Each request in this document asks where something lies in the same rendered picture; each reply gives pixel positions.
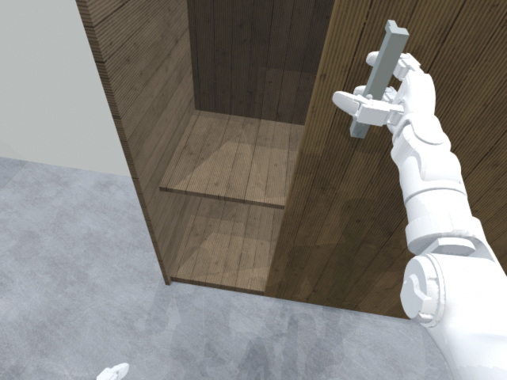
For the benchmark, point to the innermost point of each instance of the wardrobe door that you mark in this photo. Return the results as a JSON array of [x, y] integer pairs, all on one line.
[[342, 237]]

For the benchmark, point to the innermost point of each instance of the right robot forearm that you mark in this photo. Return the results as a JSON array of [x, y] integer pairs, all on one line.
[[439, 216]]

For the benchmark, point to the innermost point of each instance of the left robot hand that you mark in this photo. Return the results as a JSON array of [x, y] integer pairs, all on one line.
[[115, 373]]

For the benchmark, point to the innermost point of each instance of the right robot upper arm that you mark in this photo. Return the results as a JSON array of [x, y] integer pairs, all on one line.
[[462, 303]]

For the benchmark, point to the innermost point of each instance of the right robot hand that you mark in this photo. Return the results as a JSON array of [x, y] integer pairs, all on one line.
[[416, 94]]

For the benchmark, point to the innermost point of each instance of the handle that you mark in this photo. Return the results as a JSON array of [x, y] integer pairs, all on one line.
[[386, 61]]

